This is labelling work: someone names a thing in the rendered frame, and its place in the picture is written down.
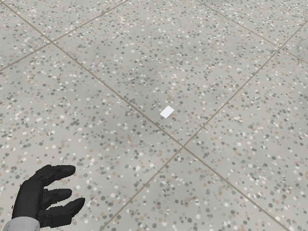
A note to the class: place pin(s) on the robot left hand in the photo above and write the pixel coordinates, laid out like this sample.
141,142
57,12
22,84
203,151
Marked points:
33,199

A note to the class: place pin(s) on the left robot forearm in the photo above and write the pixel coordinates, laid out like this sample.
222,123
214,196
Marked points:
22,224

